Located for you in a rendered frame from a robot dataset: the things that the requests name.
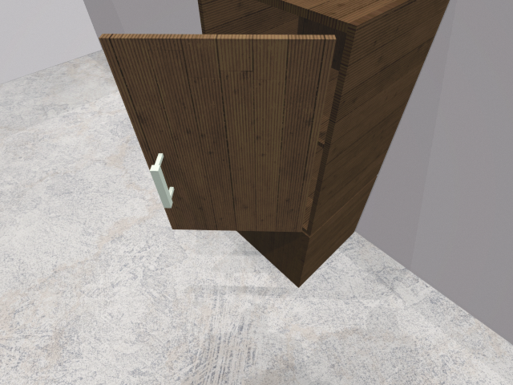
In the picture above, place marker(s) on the cupboard door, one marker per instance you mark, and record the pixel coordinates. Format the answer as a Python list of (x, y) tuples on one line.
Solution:
[(236, 116)]

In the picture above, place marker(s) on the handle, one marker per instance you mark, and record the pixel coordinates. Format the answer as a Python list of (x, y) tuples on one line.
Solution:
[(160, 183)]

